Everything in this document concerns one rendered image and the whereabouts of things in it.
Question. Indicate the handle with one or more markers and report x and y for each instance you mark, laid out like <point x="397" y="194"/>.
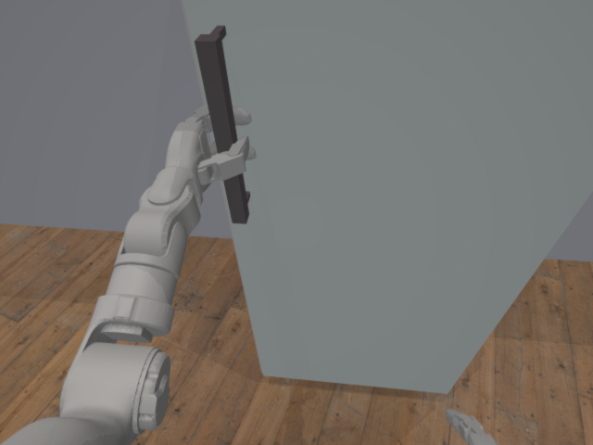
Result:
<point x="212" y="65"/>

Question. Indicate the robot left upper arm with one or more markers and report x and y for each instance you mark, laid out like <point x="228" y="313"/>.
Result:
<point x="115" y="392"/>

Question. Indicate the robot left forearm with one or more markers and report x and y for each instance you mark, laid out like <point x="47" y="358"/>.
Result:
<point x="137" y="304"/>

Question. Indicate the robot left hand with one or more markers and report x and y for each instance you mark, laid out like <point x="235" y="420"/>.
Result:
<point x="189" y="149"/>

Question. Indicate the fridge door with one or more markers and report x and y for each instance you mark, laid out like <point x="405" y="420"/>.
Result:
<point x="416" y="161"/>

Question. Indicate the robot right hand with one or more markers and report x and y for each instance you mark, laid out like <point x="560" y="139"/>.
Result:
<point x="469" y="428"/>

